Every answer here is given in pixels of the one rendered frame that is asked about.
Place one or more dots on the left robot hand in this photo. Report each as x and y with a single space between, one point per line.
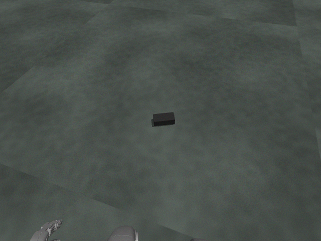
46 230

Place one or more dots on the carton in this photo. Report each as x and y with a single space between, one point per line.
161 119

